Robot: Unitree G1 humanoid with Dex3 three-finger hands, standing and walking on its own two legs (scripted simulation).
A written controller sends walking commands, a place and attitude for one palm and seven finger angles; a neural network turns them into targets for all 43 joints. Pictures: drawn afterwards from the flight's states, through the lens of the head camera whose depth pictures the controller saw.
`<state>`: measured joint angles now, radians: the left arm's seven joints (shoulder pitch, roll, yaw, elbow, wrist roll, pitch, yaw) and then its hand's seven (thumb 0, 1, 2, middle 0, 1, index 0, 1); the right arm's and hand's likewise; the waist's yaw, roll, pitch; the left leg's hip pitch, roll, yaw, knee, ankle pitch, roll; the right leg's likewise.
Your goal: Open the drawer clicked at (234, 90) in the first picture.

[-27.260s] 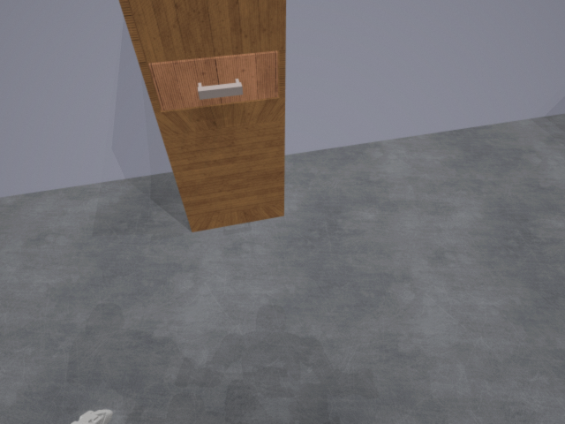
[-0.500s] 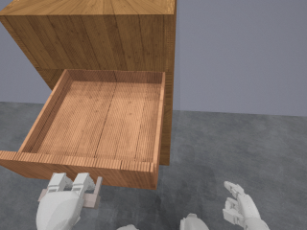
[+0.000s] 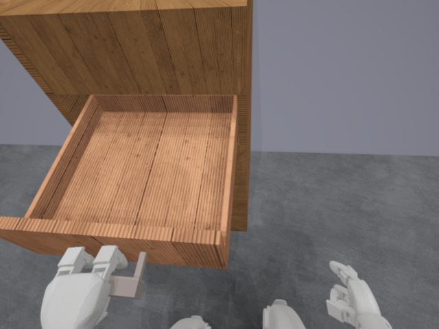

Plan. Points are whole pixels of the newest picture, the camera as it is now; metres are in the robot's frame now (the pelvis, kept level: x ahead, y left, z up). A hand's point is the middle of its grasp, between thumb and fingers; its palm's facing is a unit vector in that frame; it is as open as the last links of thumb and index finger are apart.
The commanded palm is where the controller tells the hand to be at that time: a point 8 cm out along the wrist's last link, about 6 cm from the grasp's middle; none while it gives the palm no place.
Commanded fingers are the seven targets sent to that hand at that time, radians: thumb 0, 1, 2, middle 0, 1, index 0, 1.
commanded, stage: open the thumb to release the handle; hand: left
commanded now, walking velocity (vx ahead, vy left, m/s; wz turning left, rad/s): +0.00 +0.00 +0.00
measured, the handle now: (104, 270) +0.21 +0.22 +0.02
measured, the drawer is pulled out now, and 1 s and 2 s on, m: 0.30 0.30 0.29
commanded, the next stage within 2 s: lift the hand off the handle in 0.30 s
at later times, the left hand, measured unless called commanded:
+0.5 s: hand (97, 305) +0.16 +0.22 +0.01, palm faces +0.01 -0.08 -1.00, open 13.6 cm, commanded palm +0.14 +0.22 +0.05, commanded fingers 0.00 -0.50 0.30 -0.30 -1.20 -0.30 -1.20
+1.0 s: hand (90, 294) +0.17 +0.22 +0.03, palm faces -0.02 -0.08 -1.00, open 13.3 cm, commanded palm +0.15 +0.22 +0.10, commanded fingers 0.00 -0.50 0.30 -0.30 -1.20 -0.30 -1.20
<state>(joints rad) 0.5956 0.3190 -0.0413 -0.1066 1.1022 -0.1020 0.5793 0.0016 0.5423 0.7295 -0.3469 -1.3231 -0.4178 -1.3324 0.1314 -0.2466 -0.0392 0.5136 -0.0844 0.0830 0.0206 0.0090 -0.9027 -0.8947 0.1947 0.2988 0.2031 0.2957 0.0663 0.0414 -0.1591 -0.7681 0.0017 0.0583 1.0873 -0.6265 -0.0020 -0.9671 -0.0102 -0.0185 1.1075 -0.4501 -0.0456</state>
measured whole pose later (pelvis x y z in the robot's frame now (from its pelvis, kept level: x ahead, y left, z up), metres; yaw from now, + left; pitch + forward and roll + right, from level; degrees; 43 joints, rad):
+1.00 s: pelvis -0.02 +0.00 +0.03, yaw +1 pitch +11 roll +2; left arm 0.42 0.34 -0.09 0.00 1.06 -0.03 0.49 0.00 -0.49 0.30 -0.33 -1.20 -0.42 -1.23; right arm 0.14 -0.23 -0.02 0.56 -0.05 0.05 -0.05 0.01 -0.90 -0.89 0.20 0.30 0.20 0.30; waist 0.06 0.05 -0.09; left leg -0.58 -0.01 0.03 0.89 -0.50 -0.01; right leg -0.75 -0.02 -0.04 0.90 -0.33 -0.05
